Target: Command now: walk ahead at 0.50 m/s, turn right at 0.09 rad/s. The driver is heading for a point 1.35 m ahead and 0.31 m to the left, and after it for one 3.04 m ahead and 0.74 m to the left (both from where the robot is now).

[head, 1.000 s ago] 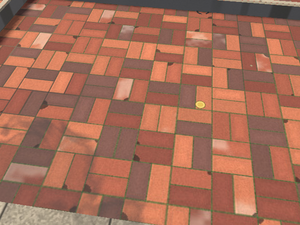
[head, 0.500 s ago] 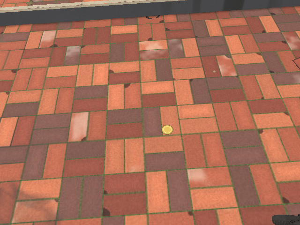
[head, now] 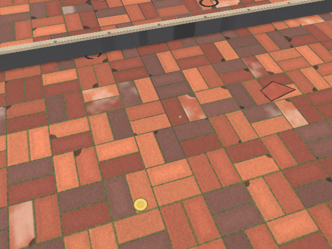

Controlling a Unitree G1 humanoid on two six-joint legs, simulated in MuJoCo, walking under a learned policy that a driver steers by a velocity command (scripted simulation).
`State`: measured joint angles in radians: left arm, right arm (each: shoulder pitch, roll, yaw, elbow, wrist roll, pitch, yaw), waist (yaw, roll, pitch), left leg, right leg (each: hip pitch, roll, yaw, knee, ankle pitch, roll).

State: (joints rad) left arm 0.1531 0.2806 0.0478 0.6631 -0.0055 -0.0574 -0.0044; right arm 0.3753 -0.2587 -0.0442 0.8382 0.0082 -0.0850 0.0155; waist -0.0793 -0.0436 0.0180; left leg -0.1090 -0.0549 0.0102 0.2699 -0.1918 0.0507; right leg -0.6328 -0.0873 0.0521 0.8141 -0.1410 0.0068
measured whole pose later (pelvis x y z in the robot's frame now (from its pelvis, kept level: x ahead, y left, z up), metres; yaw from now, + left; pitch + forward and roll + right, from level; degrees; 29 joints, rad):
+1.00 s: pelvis +0.51 +0.08 +0.00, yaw +28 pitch +2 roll -1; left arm 0.09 0.31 0.06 0.72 0.02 -0.09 0.00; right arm 0.31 -0.27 -0.06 0.72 0.00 -0.04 0.00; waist -0.04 -0.03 0.05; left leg -0.19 -0.10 -0.08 0.35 -0.18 0.09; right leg -0.66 -0.10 0.07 0.85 -0.13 0.06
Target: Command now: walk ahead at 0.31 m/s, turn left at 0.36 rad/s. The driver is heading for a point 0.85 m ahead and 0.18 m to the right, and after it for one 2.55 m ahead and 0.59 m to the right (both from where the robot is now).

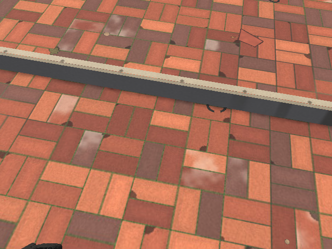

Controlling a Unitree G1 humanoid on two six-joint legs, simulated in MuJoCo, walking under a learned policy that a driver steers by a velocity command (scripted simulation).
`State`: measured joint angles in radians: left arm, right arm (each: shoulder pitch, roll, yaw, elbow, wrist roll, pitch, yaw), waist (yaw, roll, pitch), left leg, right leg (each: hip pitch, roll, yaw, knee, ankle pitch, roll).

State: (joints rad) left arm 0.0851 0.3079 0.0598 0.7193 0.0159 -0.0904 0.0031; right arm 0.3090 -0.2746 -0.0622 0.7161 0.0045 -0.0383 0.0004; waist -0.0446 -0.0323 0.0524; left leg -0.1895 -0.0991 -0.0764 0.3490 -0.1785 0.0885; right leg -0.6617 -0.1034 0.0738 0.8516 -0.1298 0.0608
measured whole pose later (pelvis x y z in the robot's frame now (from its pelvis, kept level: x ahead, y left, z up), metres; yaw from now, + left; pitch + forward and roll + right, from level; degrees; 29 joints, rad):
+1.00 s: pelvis +0.17 -0.04 -0.01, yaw -22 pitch +2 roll +1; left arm 0.16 0.29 0.07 0.67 -0.03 0.05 -0.03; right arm 0.21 -0.30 -0.08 0.74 0.02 0.00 -0.02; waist -0.03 0.01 0.01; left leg -0.21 0.11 0.15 0.51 -0.31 -0.03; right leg -0.27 -0.02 -0.06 0.56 -0.34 -0.01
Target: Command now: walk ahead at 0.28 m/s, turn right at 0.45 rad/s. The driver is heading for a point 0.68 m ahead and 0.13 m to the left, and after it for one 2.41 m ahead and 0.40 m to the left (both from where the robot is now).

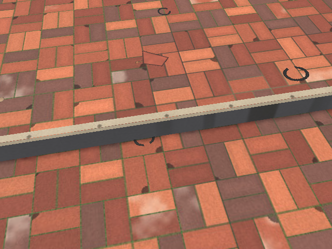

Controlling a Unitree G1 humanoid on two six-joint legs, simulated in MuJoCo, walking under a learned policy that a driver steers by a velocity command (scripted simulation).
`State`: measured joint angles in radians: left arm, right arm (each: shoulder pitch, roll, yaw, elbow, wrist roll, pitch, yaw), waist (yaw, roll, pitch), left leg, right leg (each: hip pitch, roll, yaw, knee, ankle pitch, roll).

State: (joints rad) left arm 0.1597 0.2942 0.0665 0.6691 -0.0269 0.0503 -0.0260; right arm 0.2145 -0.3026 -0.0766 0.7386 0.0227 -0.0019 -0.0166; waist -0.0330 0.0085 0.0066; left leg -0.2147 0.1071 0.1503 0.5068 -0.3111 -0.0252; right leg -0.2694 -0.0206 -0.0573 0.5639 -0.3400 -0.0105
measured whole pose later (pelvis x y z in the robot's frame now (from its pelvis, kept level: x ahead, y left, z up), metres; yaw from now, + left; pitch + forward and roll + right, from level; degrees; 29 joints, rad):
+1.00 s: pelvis +0.50 +0.00 -0.01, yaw +22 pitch +1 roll +1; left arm 0.18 0.29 0.01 0.67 0.05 -0.07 0.00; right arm 0.35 -0.32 -0.08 0.80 -0.02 -0.03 0.02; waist -0.04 0.02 0.01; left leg -0.25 -0.12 -0.14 0.87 -0.46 0.07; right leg -0.40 -0.02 -0.01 0.57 -0.19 -0.01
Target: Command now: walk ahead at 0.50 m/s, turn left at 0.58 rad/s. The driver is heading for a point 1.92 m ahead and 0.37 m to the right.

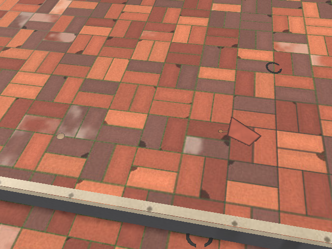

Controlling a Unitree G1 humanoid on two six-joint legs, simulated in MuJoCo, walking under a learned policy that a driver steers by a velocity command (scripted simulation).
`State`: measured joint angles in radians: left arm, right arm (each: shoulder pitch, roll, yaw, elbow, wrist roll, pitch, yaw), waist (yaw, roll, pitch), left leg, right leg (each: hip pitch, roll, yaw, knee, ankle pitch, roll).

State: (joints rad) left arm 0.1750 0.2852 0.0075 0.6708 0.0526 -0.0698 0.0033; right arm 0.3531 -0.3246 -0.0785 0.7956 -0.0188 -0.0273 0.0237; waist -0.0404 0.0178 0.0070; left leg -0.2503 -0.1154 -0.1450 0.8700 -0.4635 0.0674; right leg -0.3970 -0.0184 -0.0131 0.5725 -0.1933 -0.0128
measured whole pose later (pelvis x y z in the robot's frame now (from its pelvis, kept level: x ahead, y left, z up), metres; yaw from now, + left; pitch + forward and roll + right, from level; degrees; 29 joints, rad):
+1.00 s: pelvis +0.52 -0.06 +0.00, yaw -16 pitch +3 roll -1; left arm -0.04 0.14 -0.02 0.59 0.02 0.01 -0.03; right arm 0.50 -0.17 -0.01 1.00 0.01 -0.06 0.00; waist -0.01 -0.02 0.04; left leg 0.11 0.15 0.27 0.55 -0.30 -0.03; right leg -0.91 0.05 -0.17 1.18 -0.33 -0.19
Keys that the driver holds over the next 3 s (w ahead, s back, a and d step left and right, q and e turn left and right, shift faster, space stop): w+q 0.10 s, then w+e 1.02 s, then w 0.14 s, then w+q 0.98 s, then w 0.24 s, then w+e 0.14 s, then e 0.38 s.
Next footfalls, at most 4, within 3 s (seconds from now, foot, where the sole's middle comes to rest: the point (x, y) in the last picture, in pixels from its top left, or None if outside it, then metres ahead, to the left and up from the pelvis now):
0.38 left None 0.33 0.12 -0.77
0.98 right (211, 187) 0.69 -0.16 -0.65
1.58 left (210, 119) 1.05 -0.20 -0.65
2.02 right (253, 86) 1.26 -0.45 -0.65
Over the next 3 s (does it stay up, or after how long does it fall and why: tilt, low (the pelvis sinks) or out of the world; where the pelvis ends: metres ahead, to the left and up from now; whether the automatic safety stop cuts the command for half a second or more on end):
stays up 1.57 -0.28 0.11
